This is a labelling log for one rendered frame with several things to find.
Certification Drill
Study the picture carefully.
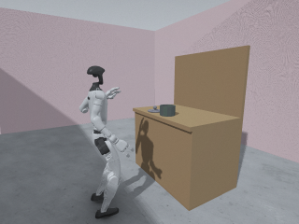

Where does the right robot hand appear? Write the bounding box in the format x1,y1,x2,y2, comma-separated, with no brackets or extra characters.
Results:
115,139,135,158

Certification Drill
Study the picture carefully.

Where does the lid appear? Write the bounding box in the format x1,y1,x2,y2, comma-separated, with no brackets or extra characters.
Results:
148,109,160,113

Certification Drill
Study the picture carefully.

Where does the table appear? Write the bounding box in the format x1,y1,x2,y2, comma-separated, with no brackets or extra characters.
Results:
133,45,250,211

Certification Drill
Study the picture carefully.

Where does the humanoid robot head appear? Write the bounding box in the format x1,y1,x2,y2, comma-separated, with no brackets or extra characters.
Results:
87,65,105,91

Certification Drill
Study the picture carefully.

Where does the left robot hand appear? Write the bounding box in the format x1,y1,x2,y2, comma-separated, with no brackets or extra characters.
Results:
106,87,121,99

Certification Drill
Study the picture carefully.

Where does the robot left upper arm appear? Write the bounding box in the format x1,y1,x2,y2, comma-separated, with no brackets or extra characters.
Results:
79,96,89,114

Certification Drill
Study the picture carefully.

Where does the robot right upper arm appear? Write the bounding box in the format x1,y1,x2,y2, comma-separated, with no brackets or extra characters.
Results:
91,91,106,124

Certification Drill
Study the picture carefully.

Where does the right robot shin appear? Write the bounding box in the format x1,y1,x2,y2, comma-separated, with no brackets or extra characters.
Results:
101,175,121,213

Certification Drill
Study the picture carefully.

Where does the robot right forearm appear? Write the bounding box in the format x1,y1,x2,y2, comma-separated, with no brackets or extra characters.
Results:
93,117,119,145

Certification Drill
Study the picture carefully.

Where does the pot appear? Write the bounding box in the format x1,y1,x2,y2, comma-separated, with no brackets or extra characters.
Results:
160,105,176,117

